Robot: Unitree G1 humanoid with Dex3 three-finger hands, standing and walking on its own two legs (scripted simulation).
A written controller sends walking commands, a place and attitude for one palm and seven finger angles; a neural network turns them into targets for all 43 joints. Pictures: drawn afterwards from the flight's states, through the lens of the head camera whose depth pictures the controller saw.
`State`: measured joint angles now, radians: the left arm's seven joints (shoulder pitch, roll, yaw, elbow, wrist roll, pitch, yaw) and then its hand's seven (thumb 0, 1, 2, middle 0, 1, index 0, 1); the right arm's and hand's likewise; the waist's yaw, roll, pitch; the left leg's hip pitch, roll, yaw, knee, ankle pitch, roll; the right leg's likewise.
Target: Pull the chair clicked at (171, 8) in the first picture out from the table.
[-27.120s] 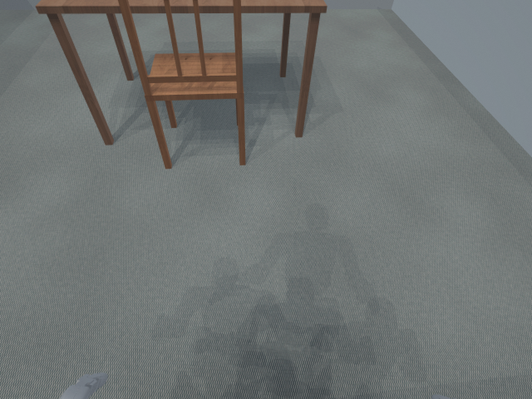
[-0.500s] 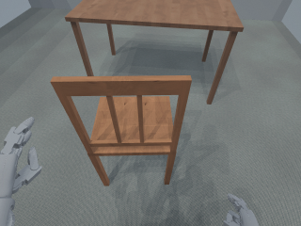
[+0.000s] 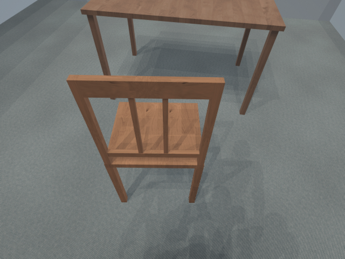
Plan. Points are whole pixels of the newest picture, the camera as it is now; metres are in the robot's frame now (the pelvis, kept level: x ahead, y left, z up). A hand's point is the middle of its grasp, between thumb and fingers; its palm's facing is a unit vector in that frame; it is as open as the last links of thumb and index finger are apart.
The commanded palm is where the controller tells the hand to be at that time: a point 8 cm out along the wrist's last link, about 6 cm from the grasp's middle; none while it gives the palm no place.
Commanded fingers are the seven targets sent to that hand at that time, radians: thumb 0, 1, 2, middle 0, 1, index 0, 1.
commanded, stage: let the arm hang, fingers relaxed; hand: left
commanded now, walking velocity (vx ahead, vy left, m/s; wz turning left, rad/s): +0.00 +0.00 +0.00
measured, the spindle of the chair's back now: (136, 127) +0.53 +0.16 -0.09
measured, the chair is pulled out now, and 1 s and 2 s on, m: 0.61 0.61 0.61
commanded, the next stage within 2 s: look to check the result in 0.54 s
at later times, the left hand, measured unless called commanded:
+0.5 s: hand out of the picture +0.01 +0.14 -0.17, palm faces +0.00 -0.98 -0.17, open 7.3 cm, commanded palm none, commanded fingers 0.00 0.90 0.90 -0.20 -0.30 -0.20 -0.30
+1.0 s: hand out of the picture +0.01 +0.14 -0.17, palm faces +0.01 -0.98 -0.17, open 7.4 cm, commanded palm none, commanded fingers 0.00 0.90 0.90 -0.20 -0.30 -0.20 -0.30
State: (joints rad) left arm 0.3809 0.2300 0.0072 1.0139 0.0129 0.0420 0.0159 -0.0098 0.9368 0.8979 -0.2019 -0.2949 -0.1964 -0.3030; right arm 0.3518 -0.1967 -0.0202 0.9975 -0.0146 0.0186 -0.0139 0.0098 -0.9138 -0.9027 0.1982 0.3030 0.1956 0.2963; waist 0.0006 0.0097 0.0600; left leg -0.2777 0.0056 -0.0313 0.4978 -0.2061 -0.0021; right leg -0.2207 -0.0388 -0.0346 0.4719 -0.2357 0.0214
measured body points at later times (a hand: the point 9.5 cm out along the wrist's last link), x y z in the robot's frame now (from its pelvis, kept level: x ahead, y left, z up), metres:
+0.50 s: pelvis +0.01 -0.02 +0.00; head +0.02 -0.02 +0.45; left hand +0.01 +0.20 -0.16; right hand -0.02 -0.23 -0.16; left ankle +0.04 +0.12 -0.74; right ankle +0.01 -0.14 -0.74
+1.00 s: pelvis +0.01 -0.02 +0.00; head +0.04 -0.02 +0.45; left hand +0.02 +0.19 -0.16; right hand +0.00 -0.23 -0.16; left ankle +0.04 +0.12 -0.74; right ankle +0.01 -0.14 -0.74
